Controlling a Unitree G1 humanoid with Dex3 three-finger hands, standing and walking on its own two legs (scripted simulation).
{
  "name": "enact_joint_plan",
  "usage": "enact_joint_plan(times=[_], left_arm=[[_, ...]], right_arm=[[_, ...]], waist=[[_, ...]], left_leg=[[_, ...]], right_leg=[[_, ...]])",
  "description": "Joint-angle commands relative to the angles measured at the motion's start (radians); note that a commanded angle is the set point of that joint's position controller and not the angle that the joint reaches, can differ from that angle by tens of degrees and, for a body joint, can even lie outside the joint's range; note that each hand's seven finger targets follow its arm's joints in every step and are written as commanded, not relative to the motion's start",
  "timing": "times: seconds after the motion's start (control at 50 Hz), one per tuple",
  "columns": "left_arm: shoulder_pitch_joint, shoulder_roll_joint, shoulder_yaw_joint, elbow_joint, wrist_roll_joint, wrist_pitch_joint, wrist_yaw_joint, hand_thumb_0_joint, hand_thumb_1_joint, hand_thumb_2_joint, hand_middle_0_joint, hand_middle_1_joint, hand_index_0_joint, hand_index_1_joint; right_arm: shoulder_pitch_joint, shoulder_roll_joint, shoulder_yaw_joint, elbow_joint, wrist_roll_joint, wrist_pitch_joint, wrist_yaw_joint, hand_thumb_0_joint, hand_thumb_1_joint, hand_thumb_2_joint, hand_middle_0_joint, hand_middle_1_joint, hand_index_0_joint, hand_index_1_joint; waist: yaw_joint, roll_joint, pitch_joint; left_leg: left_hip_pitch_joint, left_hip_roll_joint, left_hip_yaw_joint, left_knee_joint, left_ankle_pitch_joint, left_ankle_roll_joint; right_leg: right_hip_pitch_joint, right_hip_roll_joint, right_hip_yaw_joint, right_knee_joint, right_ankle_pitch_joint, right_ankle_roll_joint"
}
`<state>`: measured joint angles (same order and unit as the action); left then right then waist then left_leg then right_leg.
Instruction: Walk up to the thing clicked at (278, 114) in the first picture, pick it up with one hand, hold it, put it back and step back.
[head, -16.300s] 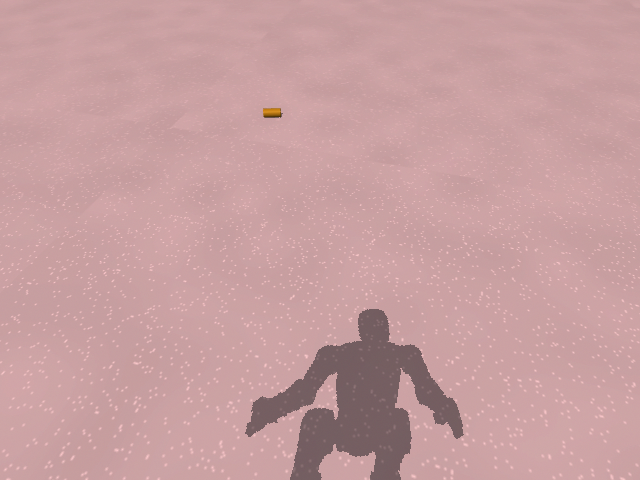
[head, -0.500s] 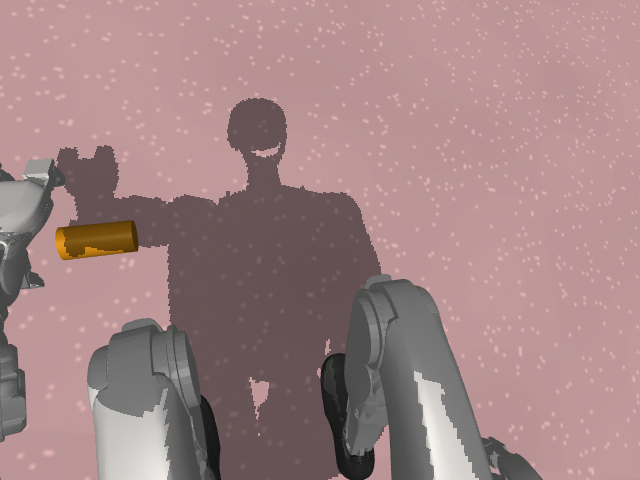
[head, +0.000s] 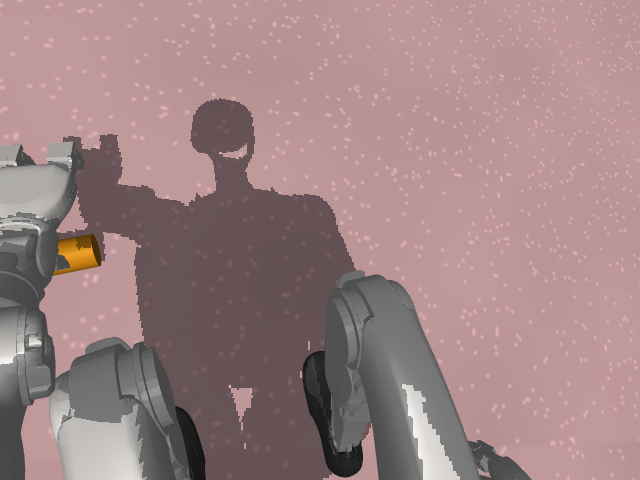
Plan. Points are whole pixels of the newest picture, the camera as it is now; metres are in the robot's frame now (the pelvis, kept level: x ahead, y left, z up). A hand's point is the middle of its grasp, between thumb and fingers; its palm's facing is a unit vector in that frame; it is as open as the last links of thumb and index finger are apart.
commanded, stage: approach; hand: left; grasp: from above
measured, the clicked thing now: (57, 257) +0.47 +0.27 -0.29
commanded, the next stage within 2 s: close in in 0.28 s
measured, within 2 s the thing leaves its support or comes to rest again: neither
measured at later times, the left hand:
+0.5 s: hand (23, 236) +0.47 +0.26 -0.17, palm faces -0.41 -0.03 -0.91, open 14.0 cm
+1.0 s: hand (48, 255) +0.46 +0.26 -0.24, palm faces -0.46 -0.06 -0.88, open 14.2 cm
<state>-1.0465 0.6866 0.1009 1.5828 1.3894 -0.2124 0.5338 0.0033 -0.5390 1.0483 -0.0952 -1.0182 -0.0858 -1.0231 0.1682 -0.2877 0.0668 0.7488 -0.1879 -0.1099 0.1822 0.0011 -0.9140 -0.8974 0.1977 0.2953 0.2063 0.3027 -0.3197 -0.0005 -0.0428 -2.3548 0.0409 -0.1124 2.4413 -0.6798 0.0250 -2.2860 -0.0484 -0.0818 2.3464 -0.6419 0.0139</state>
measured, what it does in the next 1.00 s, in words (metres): stands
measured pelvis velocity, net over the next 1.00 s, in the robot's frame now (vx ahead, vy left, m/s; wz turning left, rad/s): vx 0.00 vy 0.00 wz -0.05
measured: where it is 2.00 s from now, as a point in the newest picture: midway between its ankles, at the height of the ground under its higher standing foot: (267, 465)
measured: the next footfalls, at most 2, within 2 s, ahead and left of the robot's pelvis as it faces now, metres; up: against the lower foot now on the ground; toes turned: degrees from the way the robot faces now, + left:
none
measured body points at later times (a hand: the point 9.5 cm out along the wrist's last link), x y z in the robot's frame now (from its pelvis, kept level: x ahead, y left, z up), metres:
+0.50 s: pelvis +0.01 +0.00 +0.00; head +0.24 +0.08 +0.38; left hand +0.49 +0.26 -0.12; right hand +0.06 -0.28 -0.09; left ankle +0.08 +0.12 -0.29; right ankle +0.11 -0.12 -0.28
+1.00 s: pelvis +0.00 +0.00 -0.02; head +0.26 +0.08 +0.34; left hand +0.48 +0.26 -0.18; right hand +0.01 -0.26 -0.10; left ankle +0.08 +0.12 -0.29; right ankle +0.11 -0.12 -0.29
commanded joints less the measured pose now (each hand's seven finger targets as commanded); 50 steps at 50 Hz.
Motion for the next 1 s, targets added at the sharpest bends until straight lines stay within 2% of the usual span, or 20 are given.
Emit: enact_joint_plan(times=[0.0, 0.04, 0.12, 0.2, 0.24, 0.3, 0.36, 0.38, 0.44, 0.48, 0.5, 0.52, 0.54, 0.6, 0.62, 0.66, 0.76, 0.9, 0.94, 0.98], left_arm=[[-0.18, 0.327, 0.093, -0.042, -0.045, 0.066, 0.013, 0.0, -0.56, 1.07, -0.082, -1.008, -0.066, -1.024], [-0.154, 0.329, 0.096, -0.076, -0.069, 0.065, -0.021, 0.0, -0.586, 1.063, -0.067, -0.998, -0.049, -1.016], [-0.154, 0.383, 0.134, -0.158, -0.096, 0.015, -0.088, 0.0, -0.569, 1.04, -0.068, -1.016, -0.058, -1.026], [-0.289, 0.322, 0.067, -0.29, -0.124, -0.08, -0.124, 0.0, -0.578, 1.032, -0.063, -1.029, -0.055, -1.036], [-0.286, 0.291, 0.022, -0.341, -0.132, -0.118, -0.127, 0.0, -0.57, 1.032, -0.068, -1.034, -0.061, -1.04], [-0.249, 0.254, -0.021, -0.399, -0.115, -0.129, -0.106, 0.0, -0.546, 1.077, -0.085, -1.051, -0.075, -1.06], [-0.272, 0.239, -0.024, -0.425, -0.099, -0.101, -0.069, 0.0, -0.542, 1.133, -0.095, -1.051, -0.076, -1.069], [-0.215, 0.232, -0.025, -0.361, -0.081, -0.08, -0.06, 0.0, -0.561, 1.071, -0.078, -1.014, -0.067, -1.025], [-0.269, 0.23, -0.022, -0.235, -0.038, -0.041, -0.032, 0.0, -0.544, 1.046, -0.082, -0.987, -0.072, -0.996], [-0.207, 0.261, 0.019, -0.146, -0.03, -0.018, -0.014, 0.0, -0.544, 1.064, -0.094, -0.973, -0.078, -0.989], [-0.2, 0.223, -0.002, -0.083, -0.036, -0.01, -0.013, 0.0, -0.536, 1.053, -0.099, -0.969, -0.084, -0.983], [-0.207, 0.239, 0.008, -0.069, -0.027, -0.006, -0.018, 0.0, -0.521, 1.024, -0.093, -0.978, -0.086, -0.984], [-0.195, 0.292, 0.059, -0.057, -0.025, -0.003, -0.015, 0.0, -0.531, 1.033, -0.084, -0.991, -0.077, -0.997], [-0.23, 0.329, 0.087, -0.087, -0.029, -0.012, -0.023, 0.0, -0.534, 1.03, -0.083, -0.998, -0.077, -1.005], [-0.238, 0.284, 0.06, -0.087, -0.038, -0.016, -0.028, 0.0, -0.536, 1.017, -0.079, -0.992, -0.073, -0.997], [-0.279, 0.287, 0.049, -0.07, -0.052, -0.034, -0.032, 0.0, -0.571, 1.032, -0.068, -0.966, -0.047, -0.988], [-0.284, 0.324, 0.031, -0.076, -0.04, -0.092, -0.017, 0.0, -0.574, 1.048, -0.066, -0.96, -0.042, -0.984], [-0.264, 0.402, 0.049, -0.064, -0.007, -0.129, 0.079, 0.0, -0.56, 1.035, -0.065, -0.953, -0.044, -0.973], [-0.238, 0.388, 0.028, -0.043, 0.008, -0.112, 0.109, 0.0, -0.553, 1.024, -0.066, -0.947, -0.047, -0.965], [-0.228, 0.407, 0.054, -0.033, 0.009, -0.093, 0.133, 0.0, -0.555, 1.04, -0.067, -0.934, -0.043, -0.957]], right_arm=[[0.196, -0.268, -0.078, -0.028, -0.003, -0.001, 0.003, 0.0, -0.902, -0.896, 0.2, 0.3, 0.2, 0.3], [0.181, -0.263, -0.083, -0.043, 0.004, -0.006, 0.002, 0.0, -0.901, -0.896, 0.2, 0.3, 0.2, 0.3], [0.227, -0.271, -0.097, -0.028, -0.003, -0.002, 0.002, 0.0, -0.901, -0.895, 0.2, 0.3, 0.2, 0.3], [0.255, -0.259, -0.092, 0.007, -0.009, -0.002, -0.003, 0.0, -0.908, -0.898, 0.2, 0.3, 0.2, 0.3], [0.244, -0.256, -0.109, 0.015, -0.006, -0.002, -0.01, 0.0, -0.91, -0.898, 0.2, 0.3, 0.2, 0.3], [0.246, -0.257, -0.126, 0.023, -0.009, 0.003, -0.012, 0.0, -0.91, -0.899, 0.2, 0.3, 0.2, 0.3], [0.237, -0.265, -0.14, 0.02, 0.003, 0.011, -0.008, 0.0, -0.906, -0.898, 0.2, 0.3, 0.2, 0.3], [0.237, -0.268, -0.136, 0.023, 0.008, 0.015, -0.008, 0.0, -0.906, -0.899, 0.2, 0.3, 0.2, 0.3], [0.243, -0.271, -0.107, 0.035, 0.003, 0.016, 0.001, 0.0, -0.899, -0.896, 0.2, 0.3, 0.2, 0.3], [0.217, -0.278, -0.101, 0.02, 0.011, 0.016, 0.0, 0.0, -0.897, -0.896, 0.2, 0.3, 0.2, 0.3], [0.194, -0.268, -0.089, 0.002, 0.008, 0.01, 0.006, 0.0, -0.898, -0.897, 0.2, 0.3, 0.2, 0.3], [0.198, -0.278, -0.082, -0.002, 0.003, 0.004, 0.011, 0.0, -0.897, -0.896, 0.2, 0.3, 0.2, 0.3], [0.211, -0.288, -0.087, 0.002, -0.001, 0.004, 0.009, 0.0, -0.896, -0.896, 0.2, 0.3, 0.2, 0.3], [0.212, -0.28, -0.083, -0.015, -0.009, -0.001, 0.015, 0.0, -0.9, -0.897, 0.2, 0.3, 0.2, 0.3], [0.201, -0.274, -0.081, -0.02, -0.007, -0.004, 0.016, 0.0, -0.899, -0.898, 0.2, 0.3, 0.2, 0.3], [0.195, -0.259, -0.063, -0.019, -0.014, -0.013, 0.019, 0.0, -0.901, -0.902, 0.199, 0.3, 0.199, 0.3], [0.191, -0.266, -0.041, -0.01, -0.031, -0.016, 0.01, 0.0, -0.897, -0.9, 0.199, 0.3, 0.199, 0.3], [0.176, -0.297, 0.0, 0.002, -0.083, -0.045, 0.026, 0.0, -0.895, -0.9, 0.2, 0.3, 0.2, 0.3], [0.157, -0.307, 0.0, -0.005, -0.095, -0.059, 0.037, 0.0, -0.894, -0.899, 0.2, 0.3, 0.2, 0.3], [0.166, -0.309, 0.016, -0.007, -0.106, -0.071, 0.05, 0.0, -0.89, -0.898, 0.2, 0.3, 0.2, 0.3]], waist=[[0.037, 0.244, -0.608], [0.045, 0.218, -0.606], [0.024, 0.175, -0.609], [-0.023, 0.237, -0.641], [-0.002, 0.275, -0.678], [0.027, 0.367, -0.734], [0.039, 0.405, -0.768], [0.051, 0.398, -0.744], [0.008, 0.353, -0.612], [0.036, 0.312, -0.573], [0.017, 0.269, -0.529], [-0.008, 0.259, -0.505], [-0.002, 0.241, -0.521], [-0.008, 0.24, -0.571], [-0.014, 0.257, -0.572], [-0.048, 0.252, -0.548], [-0.042, 0.266, -0.576], [-0.04, 0.37, -0.586], [-0.04, 0.369, -0.554], [-0.049, 0.359, -0.539]], left_leg=[[0.423, -0.06, 0.099, -0.257, 0.126, 0.022], [0.404, -0.057, 0.101, -0.248, 0.127, 0.029], [0.365, -0.057, 0.095, -0.215, 0.14, 0.035], [0.433, -0.048, 0.073, -0.177, 0.142, 0.011], [0.481, -0.044, 0.069, -0.184, 0.127, 0.001], [0.581, -0.043, 0.068, -0.227, 0.15, -0.014], [0.641, -0.04, 0.055, -0.265, 0.186, -0.021], [0.649, -0.04, 0.055, -0.277, 0.211, -0.023], [0.587, -0.041, 0.044, -0.265, 0.231, -0.015], [0.547, -0.047, 0.048, -0.273, 0.222, -0.008], [0.504, -0.05, 0.048, -0.267, 0.182, -0.002], [0.49, -0.05, 0.052, -0.263, 0.187, 0.004], [0.484, -0.051, 0.054, -0.255, 0.191, 0.009], [0.465, -0.056, 0.072, -0.236, 0.172, 0.018], [0.475, -0.055, 0.069, -0.237, 0.157, 0.015], [0.45, -0.052, 0.064, -0.223, 0.103, 0.015], [0.448, -0.052, 0.061, -0.186, 0.111, 0.011], [0.528, -0.038, 0.034, -0.174, 0.166, -0.008], [0.52, -0.033, 0.034, -0.174, 0.16, -0.013], [0.509, -0.031, 0.029, -0.165, 0.172, -0.012]], right_leg=[[0.366, 0.053, -0.055, -0.227, 0.166, -0.043], [0.389, 0.055, -0.048, -0.236, 0.168, -0.038], [0.447, 0.046, -0.039, -0.233, 0.184, -0.026], [0.394, 0.05, -0.056, -0.231, 0.17, -0.038], [0.378, 0.057, -0.058, -0.235, 0.15, -0.042], [0.356, 0.058, -0.071, -0.225, 0.162, -0.046], [0.319, 0.056, -0.089, -0.21, 0.196, -0.057], [0.309, 0.059, -0.091, -0.207, 0.216, -0.06], [0.25, 0.056, -0.106, -0.187, 0.243, -0.053], [0.256, 0.054, -0.099, -0.195, 0.231, -0.053], [0.248, 0.055, -0.096, -0.199, 0.202, -0.052], [0.264, 0.054, -0.096, -0.203, 0.21, -0.045], [0.288, 0.056, -0.095, -0.203, 0.212, -0.043], [0.351, 0.054, -0.076, -0.216, 0.206, -0.038], [0.329, 0.056, -0.078, -0.21, 0.191, -0.039], [0.308, 0.059, -0.084, -0.215, 0.142, -0.037], [0.336, 0.065, -0.083, -0.203, 0.146, -0.031], [0.328, 0.081, -0.127, -0.149, 0.194, -0.031], [0.308, 0.086, -0.131, -0.14, 0.188, -0.036], [0.311, 0.088, -0.137, -0.137, 0.202, -0.034]])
